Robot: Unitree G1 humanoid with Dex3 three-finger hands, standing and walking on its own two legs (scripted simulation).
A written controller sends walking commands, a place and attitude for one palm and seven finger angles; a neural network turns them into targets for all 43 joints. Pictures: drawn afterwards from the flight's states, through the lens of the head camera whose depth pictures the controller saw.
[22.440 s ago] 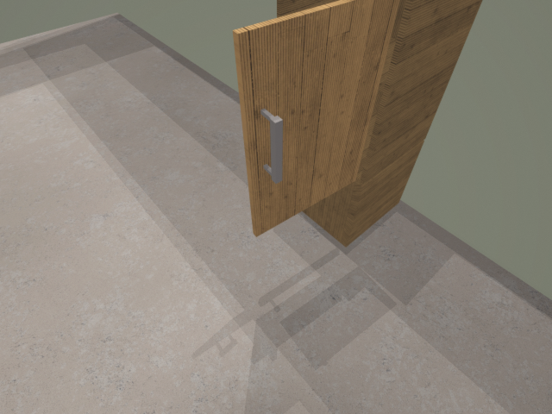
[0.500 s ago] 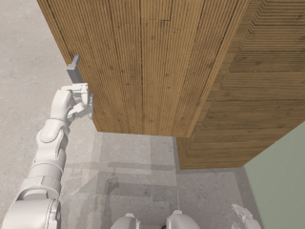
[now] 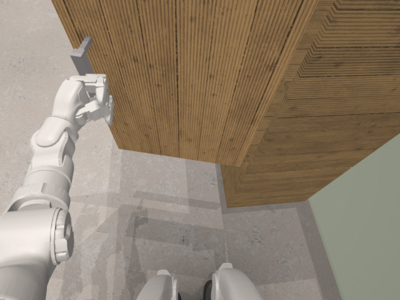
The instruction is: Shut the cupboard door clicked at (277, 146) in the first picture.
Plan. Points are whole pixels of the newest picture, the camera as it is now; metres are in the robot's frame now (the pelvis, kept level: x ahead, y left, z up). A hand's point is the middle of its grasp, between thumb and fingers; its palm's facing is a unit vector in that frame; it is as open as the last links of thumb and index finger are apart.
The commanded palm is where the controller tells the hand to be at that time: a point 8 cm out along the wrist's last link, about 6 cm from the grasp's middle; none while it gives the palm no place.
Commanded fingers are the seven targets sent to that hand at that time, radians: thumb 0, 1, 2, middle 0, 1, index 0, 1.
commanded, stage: push the door shut along its arc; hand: left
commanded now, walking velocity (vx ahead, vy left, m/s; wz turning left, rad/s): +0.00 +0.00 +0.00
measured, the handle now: (96, 81) +0.55 +0.20 +0.07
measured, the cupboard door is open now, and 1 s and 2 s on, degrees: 76 66 58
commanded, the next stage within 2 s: pull the fist back off the door in 1.10 s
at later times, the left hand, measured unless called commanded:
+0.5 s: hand (132, 84) +0.53 +0.13 +0.08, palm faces -0.35 -0.94 -0.01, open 3.1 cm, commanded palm +0.54 +0.16 +0.08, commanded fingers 0.00 0.90 0.90 -1.30 -1.50 -1.30 -1.50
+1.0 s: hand (144, 73) +0.56 +0.10 +0.08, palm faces -0.42 -0.91 -0.01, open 3.0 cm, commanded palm +0.58 +0.12 +0.08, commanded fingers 0.00 0.90 0.90 -1.30 -1.50 -1.30 -1.50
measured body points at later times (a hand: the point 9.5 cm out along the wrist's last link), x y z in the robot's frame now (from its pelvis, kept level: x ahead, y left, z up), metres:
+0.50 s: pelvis +0.01 +0.01 -0.01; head +0.15 +0.03 +0.42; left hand +0.55 +0.18 +0.08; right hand +0.01 -0.26 -0.12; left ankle +0.01 +0.07 -0.67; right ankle +0.04 -0.09 -0.67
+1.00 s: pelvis +0.03 +0.00 -0.01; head +0.18 +0.02 +0.41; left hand +0.58 +0.15 +0.08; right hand +0.01 -0.27 -0.12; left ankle +0.01 +0.07 -0.67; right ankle +0.04 -0.09 -0.67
